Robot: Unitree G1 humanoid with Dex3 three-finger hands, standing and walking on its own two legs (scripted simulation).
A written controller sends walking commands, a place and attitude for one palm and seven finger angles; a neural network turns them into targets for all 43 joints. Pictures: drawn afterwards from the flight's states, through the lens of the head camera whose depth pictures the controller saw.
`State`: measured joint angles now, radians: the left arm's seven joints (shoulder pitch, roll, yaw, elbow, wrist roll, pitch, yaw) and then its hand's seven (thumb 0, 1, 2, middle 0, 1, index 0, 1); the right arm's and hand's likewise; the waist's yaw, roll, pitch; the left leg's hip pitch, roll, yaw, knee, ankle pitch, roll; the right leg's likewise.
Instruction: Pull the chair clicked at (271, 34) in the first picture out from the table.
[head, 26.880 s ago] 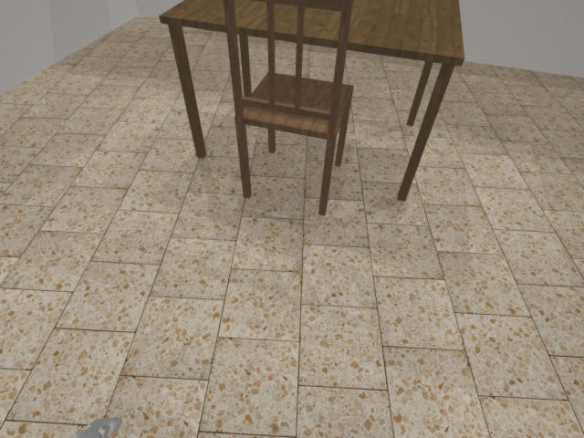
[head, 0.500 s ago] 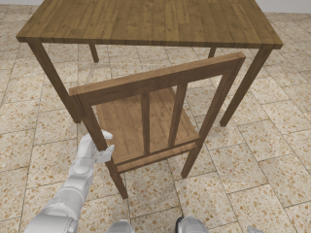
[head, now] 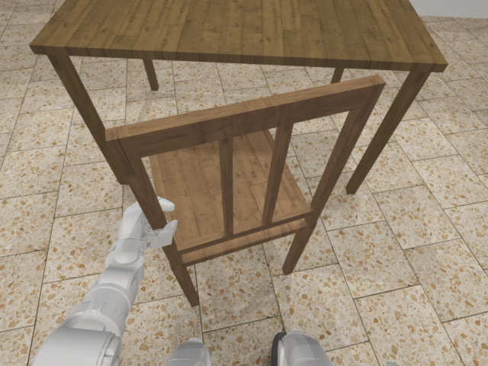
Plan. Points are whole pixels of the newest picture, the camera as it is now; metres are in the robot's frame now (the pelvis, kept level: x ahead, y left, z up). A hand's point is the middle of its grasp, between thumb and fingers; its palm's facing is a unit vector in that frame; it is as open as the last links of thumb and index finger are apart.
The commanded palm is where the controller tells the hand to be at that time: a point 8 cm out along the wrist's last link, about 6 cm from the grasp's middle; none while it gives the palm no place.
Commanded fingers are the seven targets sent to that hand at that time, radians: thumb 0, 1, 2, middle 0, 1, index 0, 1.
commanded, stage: step backward, pulling the chair out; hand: left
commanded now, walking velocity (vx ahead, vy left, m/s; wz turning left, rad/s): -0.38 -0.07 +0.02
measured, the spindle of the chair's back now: (227, 194) +0.42 +0.05 -0.03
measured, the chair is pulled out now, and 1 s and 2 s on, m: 0.27 0.37 0.59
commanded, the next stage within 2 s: stop walking, hand still on the chair in 1.30 s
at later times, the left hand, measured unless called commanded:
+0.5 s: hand (162, 240) +0.33 +0.17 -0.06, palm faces +0.08 -0.97 -0.22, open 6.1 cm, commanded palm +0.33 +0.22 -0.05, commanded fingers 0.00 0.90 0.90 -0.50 -1.45 -0.50 -1.45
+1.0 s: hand (161, 290) +0.24 +0.15 -0.06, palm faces +0.08 -0.98 -0.20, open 6.0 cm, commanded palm +0.24 +0.21 -0.05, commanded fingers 0.00 0.90 0.90 -0.50 -1.45 -0.50 -1.45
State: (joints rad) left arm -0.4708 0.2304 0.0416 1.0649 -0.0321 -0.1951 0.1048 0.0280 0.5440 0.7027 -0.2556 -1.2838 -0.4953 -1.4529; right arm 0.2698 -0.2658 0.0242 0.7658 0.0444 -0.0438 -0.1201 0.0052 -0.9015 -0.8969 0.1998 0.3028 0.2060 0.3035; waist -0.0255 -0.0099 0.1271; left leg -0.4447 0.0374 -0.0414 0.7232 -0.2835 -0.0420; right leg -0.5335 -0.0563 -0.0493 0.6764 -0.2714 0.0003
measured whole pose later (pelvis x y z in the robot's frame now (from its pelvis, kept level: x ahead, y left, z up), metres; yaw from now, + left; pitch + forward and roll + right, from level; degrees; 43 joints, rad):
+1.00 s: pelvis -0.11 +0.00 +0.00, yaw +3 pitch +1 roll +1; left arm -0.49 0.19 0.06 1.08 -0.02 -0.19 0.11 0.03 0.56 0.67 -0.22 -1.29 -0.50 -1.45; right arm 0.24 -0.29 0.02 0.79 0.04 -0.04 -0.11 0.00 -0.90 -0.90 0.20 0.30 0.21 0.30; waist -0.07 -0.03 0.11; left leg -0.31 0.00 -0.03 0.67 -0.40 -0.03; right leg -0.51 -0.12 -0.06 0.63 -0.13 0.03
